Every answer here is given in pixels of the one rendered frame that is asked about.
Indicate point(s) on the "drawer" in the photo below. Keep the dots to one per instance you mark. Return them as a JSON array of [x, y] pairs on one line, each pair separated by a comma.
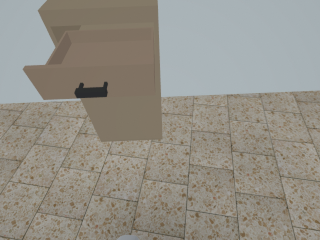
[[122, 57]]

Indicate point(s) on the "cabinet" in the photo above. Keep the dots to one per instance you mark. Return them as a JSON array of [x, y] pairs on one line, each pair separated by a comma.
[[126, 118]]

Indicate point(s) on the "handle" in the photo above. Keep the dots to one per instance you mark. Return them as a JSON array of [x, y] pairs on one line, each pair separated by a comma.
[[91, 92]]

